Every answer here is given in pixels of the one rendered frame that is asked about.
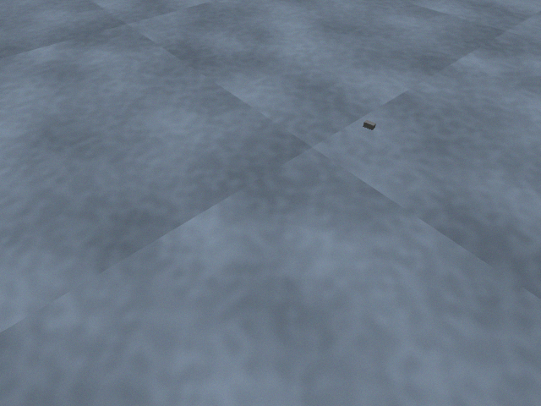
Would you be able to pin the small box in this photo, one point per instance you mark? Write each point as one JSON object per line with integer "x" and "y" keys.
{"x": 369, "y": 124}

